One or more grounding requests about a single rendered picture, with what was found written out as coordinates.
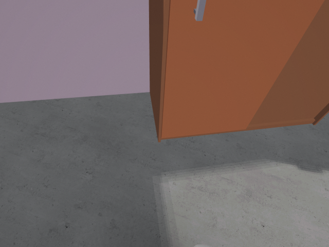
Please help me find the wardrobe door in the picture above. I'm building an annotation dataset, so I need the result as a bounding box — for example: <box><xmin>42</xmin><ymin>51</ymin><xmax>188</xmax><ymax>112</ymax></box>
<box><xmin>161</xmin><ymin>0</ymin><xmax>325</xmax><ymax>138</ymax></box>
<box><xmin>249</xmin><ymin>0</ymin><xmax>329</xmax><ymax>125</ymax></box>

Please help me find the handle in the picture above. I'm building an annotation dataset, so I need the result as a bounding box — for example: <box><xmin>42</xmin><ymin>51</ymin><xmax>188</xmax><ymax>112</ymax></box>
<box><xmin>194</xmin><ymin>0</ymin><xmax>206</xmax><ymax>21</ymax></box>

